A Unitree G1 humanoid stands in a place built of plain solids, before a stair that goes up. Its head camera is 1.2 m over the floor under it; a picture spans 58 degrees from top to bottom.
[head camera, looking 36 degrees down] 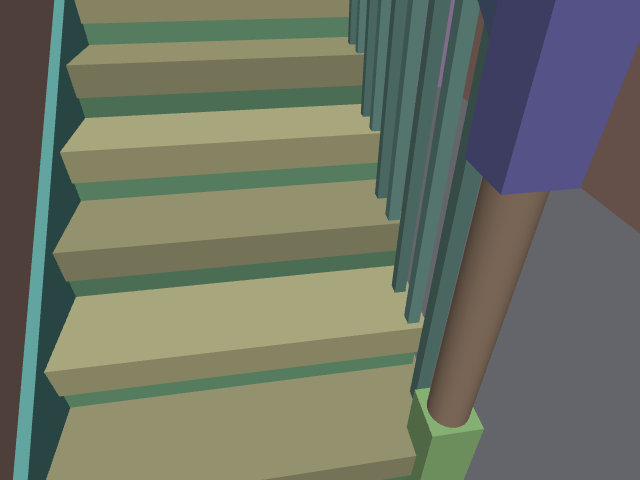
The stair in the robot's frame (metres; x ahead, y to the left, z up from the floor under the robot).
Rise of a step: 0.17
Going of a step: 0.24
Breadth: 0.95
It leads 9 degrees to the left of straight ahead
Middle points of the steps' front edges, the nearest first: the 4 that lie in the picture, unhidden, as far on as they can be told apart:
0.72 0.18 0.34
0.96 0.22 0.51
1.20 0.26 0.69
1.44 0.29 0.86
